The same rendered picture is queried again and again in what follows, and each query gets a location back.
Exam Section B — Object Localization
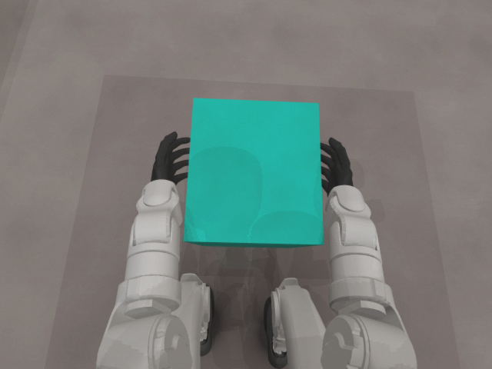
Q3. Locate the robot left hand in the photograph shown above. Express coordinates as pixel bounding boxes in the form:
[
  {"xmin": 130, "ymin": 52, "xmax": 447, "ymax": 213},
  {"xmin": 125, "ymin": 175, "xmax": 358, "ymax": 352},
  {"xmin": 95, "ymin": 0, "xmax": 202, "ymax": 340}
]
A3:
[{"xmin": 151, "ymin": 131, "xmax": 191, "ymax": 185}]

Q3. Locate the left robot thigh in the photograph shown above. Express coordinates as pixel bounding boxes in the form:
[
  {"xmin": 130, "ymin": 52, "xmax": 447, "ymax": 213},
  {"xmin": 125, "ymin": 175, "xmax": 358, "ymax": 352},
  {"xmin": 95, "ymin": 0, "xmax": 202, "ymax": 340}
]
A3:
[{"xmin": 171, "ymin": 281, "xmax": 210, "ymax": 369}]

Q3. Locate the right robot shin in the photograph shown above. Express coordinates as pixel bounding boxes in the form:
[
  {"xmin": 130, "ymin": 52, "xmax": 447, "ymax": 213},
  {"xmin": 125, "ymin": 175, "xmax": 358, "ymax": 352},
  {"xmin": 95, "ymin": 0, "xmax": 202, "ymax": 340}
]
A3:
[{"xmin": 272, "ymin": 278, "xmax": 311, "ymax": 353}]

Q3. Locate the right robot forearm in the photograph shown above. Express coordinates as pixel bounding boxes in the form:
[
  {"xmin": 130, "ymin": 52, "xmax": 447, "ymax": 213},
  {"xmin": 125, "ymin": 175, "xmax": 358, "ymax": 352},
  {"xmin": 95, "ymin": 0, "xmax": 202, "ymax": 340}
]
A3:
[{"xmin": 324, "ymin": 185, "xmax": 417, "ymax": 360}]

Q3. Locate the carton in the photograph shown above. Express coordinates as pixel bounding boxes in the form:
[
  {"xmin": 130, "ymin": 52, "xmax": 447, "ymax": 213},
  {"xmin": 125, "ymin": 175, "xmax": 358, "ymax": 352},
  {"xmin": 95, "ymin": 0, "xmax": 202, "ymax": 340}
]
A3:
[{"xmin": 183, "ymin": 98, "xmax": 324, "ymax": 248}]

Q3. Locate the right robot upper arm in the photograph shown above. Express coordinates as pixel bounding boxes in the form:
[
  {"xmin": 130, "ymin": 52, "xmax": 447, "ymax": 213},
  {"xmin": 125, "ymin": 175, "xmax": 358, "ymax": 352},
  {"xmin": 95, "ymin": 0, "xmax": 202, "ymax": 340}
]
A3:
[{"xmin": 321, "ymin": 313, "xmax": 417, "ymax": 369}]

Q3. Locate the robot right hand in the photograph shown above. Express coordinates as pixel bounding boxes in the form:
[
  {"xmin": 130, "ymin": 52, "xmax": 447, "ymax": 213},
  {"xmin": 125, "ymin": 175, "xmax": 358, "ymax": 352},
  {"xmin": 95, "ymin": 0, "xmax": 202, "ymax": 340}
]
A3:
[{"xmin": 320, "ymin": 138, "xmax": 354, "ymax": 196}]

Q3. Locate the left robot upper arm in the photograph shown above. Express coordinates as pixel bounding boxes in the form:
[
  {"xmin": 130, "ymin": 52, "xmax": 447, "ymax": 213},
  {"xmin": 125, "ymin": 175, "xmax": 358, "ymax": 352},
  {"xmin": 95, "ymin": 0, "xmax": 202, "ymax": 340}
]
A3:
[{"xmin": 97, "ymin": 313, "xmax": 193, "ymax": 369}]

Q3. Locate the left robot forearm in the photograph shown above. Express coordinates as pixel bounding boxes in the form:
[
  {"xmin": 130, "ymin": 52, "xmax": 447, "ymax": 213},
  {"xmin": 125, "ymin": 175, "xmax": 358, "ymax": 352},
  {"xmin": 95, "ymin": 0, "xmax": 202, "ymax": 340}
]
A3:
[{"xmin": 96, "ymin": 179, "xmax": 183, "ymax": 369}]

